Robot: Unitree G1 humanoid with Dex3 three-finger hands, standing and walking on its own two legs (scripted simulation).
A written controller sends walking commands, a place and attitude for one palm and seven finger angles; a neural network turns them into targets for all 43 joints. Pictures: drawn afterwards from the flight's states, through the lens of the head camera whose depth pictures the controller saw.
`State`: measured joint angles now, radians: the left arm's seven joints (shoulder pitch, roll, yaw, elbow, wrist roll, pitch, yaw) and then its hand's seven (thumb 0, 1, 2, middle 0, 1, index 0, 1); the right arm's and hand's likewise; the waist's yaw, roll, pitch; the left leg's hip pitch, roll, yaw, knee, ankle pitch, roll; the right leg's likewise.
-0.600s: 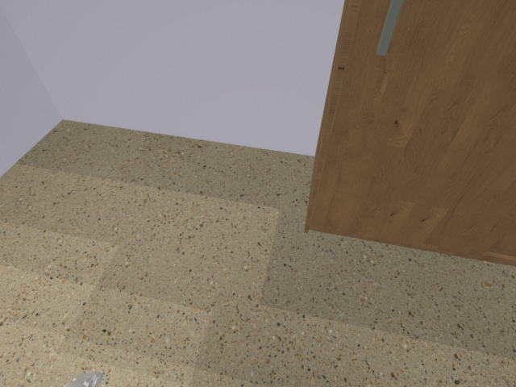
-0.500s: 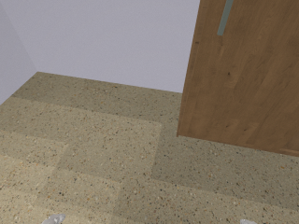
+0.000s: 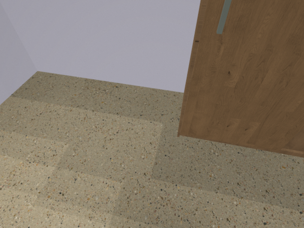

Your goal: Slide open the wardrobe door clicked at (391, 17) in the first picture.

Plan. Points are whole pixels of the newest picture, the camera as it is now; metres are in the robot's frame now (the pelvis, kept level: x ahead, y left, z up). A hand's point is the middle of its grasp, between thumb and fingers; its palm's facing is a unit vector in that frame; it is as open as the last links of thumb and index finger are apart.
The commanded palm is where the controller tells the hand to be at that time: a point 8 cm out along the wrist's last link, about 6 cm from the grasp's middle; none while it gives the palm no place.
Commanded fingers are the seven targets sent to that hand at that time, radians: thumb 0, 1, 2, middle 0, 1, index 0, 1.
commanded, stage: stand and wait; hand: left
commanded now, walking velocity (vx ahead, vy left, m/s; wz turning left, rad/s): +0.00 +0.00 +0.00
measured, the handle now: out of the picture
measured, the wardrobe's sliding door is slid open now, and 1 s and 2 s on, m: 0.00 0.00 0.00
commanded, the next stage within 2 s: look at it before walking up in 0.22 s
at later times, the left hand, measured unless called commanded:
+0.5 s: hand out of the picture +0.07 +0.24 -0.15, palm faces -0.04 -0.94 -0.34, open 7.3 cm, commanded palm none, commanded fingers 0.00 0.90 0.90 -0.20 -0.30 -0.20 -0.30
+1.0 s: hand out of the picture +0.07 +0.25 -0.15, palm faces -0.03 -0.94 -0.35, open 7.3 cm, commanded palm none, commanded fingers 0.00 0.90 0.90 -0.20 -0.30 -0.20 -0.30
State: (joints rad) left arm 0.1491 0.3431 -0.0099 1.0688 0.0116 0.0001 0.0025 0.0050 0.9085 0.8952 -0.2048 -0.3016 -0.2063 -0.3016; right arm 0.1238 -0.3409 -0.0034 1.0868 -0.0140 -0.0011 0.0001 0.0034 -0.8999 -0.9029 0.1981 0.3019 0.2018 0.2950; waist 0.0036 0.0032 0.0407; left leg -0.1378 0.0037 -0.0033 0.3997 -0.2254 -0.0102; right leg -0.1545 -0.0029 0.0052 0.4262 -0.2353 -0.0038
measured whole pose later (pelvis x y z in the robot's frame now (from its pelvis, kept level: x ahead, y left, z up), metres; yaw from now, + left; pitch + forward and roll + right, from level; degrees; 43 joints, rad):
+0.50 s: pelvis -0.01 +0.00 +0.00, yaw +0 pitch -2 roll +0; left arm 0.13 0.33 -0.01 1.08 0.01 -0.01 0.00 0.00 0.91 0.90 -0.20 -0.30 -0.21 -0.30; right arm 0.13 -0.33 0.00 1.11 -0.01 -0.01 0.00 0.00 -0.90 -0.90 0.20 0.30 0.20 0.29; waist 0.00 0.00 0.03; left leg -0.14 0.01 0.00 0.37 -0.20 -0.02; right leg -0.16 0.00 0.01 0.40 -0.21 -0.01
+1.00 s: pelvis +0.00 +0.00 +0.00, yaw +0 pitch -2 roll +0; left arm 0.13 0.34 -0.01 1.09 0.01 -0.01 0.00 0.00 0.91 0.90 -0.20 -0.30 -0.21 -0.30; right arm 0.11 -0.34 0.00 1.11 -0.01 -0.01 0.00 0.00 -0.90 -0.90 0.20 0.30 0.20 0.29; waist 0.01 0.00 0.04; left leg -0.12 0.01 0.00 0.35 -0.20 -0.02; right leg -0.14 0.00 0.01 0.38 -0.20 -0.01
